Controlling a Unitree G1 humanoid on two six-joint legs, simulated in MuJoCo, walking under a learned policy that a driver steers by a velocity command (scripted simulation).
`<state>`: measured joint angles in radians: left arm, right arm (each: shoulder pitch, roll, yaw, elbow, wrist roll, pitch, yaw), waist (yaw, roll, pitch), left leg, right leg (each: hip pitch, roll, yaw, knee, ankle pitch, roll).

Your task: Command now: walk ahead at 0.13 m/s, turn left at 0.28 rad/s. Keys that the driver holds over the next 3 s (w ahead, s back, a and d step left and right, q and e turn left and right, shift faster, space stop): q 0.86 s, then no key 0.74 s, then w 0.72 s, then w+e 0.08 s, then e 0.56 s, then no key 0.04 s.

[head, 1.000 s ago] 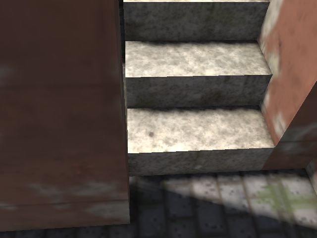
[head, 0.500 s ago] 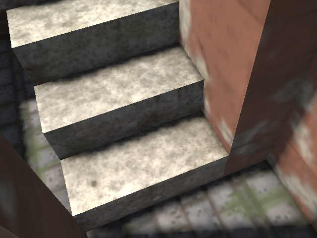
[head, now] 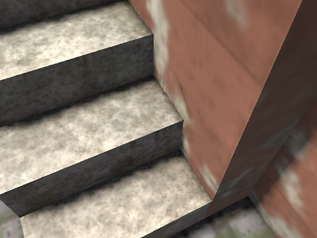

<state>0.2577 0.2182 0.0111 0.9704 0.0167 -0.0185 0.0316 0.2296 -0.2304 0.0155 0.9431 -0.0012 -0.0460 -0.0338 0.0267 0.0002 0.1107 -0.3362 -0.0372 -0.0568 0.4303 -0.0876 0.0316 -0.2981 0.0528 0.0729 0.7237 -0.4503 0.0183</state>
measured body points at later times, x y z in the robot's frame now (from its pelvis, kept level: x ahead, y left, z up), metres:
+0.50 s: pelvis -0.01 -0.01 +0.00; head +0.02 +0.01 +0.45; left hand +0.05 +0.27 -0.13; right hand +0.21 -0.24 -0.10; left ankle -0.03 +0.09 -0.74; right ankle +0.00 -0.14 -0.70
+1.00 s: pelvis -0.01 -0.08 +0.00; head +0.04 -0.07 +0.45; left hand -0.08 +0.21 -0.10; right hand +0.26 -0.26 -0.12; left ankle -0.12 +0.02 -0.64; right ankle +0.06 -0.16 -0.74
